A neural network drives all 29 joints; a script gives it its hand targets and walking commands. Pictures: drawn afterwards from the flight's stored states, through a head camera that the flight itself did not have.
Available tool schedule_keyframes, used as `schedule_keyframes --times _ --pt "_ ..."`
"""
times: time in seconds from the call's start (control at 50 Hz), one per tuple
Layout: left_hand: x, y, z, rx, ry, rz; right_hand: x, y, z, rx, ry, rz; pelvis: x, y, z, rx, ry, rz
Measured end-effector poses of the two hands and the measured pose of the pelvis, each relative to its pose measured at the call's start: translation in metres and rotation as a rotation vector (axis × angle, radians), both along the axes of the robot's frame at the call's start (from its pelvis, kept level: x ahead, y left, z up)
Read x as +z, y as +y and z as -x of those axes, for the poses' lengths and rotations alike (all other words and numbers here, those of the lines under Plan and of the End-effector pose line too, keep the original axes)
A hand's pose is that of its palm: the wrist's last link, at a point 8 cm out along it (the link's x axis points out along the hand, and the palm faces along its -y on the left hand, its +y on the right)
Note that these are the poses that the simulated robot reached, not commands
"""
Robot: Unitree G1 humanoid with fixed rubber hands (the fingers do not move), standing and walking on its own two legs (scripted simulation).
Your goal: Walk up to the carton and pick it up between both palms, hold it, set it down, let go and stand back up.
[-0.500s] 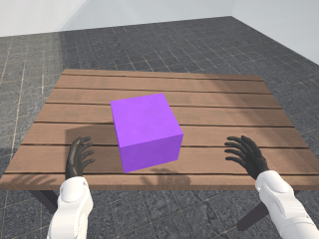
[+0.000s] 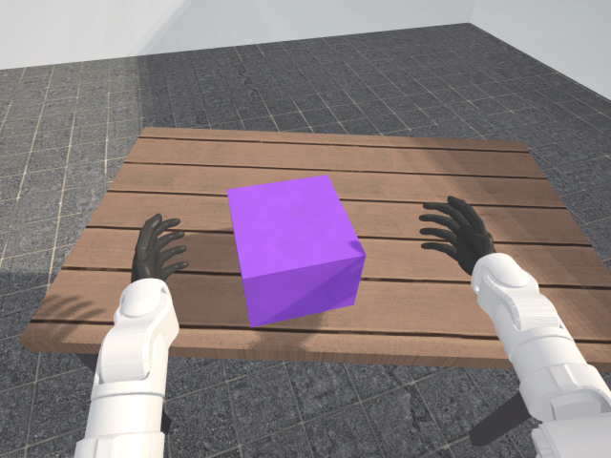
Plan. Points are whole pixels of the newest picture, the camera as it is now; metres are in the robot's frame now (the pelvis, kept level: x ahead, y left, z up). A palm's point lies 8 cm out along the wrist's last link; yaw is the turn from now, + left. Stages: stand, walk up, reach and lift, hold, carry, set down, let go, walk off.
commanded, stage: reach and lift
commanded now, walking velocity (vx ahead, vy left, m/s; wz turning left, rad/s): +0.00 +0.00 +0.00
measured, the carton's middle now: (290, 247) +0.47 +0.07 -0.03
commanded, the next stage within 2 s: none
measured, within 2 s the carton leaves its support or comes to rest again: neither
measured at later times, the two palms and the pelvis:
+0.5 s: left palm (148, 239) +0.34 +0.24 +0.11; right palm (438, 203) +0.45 -0.14 +0.12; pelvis -0.01 +0.00 +0.00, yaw +1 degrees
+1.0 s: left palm (151, 198) +0.40 +0.26 +0.13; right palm (425, 159) +0.51 -0.12 +0.15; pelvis +0.01 +0.01 -0.01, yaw +0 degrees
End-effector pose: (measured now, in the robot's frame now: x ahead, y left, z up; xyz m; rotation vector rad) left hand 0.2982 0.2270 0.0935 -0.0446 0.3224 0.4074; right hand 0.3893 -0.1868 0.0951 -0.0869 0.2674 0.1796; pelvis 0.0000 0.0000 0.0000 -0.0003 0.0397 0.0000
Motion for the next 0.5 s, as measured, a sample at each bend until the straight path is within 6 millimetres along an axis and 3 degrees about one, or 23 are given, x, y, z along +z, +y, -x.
schedule_keyframes --times 0.5 --pt "0.018 0.016 -0.047 0.009 -0.003 0.011 0.025 0.045 -0.064 0.05 0.035 0.007 -0.003 0.0 0.006 0.011 0.079 0.006"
